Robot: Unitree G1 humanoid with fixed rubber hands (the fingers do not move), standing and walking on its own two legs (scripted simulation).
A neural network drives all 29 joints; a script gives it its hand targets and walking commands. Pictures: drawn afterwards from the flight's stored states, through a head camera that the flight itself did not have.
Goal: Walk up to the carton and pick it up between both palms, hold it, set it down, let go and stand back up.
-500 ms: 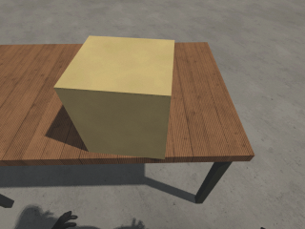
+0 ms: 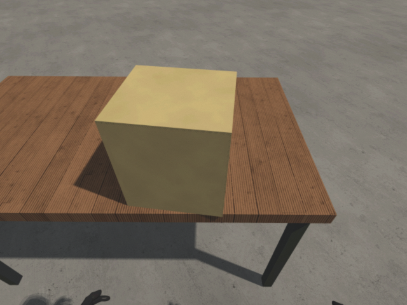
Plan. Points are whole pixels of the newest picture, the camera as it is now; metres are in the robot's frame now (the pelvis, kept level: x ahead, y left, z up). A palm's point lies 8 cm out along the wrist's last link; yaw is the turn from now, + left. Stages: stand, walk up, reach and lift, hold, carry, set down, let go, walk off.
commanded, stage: walk up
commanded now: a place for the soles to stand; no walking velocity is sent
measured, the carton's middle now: (179, 141) +0.51 +0.09 +0.06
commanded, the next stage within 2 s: none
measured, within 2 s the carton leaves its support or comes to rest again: neither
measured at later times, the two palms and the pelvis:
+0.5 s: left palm out of the picture +0.07 +0.26 -0.11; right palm out of the picture +0.10 -0.27 -0.09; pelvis +0.01 -0.01 +0.00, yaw +2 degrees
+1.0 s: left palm out of the picture +0.10 +0.27 -0.10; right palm out of the picture +0.14 -0.26 -0.09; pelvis +0.02 -0.01 +0.00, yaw +3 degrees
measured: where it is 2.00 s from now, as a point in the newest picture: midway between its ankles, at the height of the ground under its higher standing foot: outside the picture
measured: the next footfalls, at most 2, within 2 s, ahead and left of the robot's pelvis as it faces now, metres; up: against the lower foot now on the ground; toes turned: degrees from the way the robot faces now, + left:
left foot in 1.48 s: +0.09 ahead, +0.21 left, +0.00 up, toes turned +4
right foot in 1.74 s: +0.10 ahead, -0.03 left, +0.00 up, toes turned +2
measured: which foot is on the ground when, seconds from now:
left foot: down 0.00-1.00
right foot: down 0.00-1.00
